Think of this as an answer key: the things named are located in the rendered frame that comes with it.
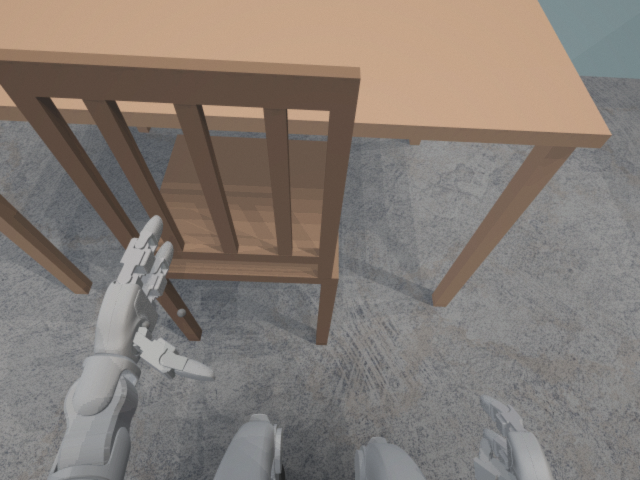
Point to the chair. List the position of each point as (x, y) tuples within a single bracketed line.
[(234, 208)]

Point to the right robot thigh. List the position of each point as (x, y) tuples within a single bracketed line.
[(384, 461)]

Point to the left robot hand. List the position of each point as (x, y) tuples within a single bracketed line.
[(129, 302)]

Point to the robot left forearm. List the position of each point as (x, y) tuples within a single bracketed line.
[(98, 409)]

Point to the table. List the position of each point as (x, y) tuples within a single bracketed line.
[(483, 71)]

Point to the robot right shin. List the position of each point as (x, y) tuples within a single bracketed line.
[(377, 440)]

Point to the right robot hand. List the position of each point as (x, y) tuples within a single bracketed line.
[(520, 456)]

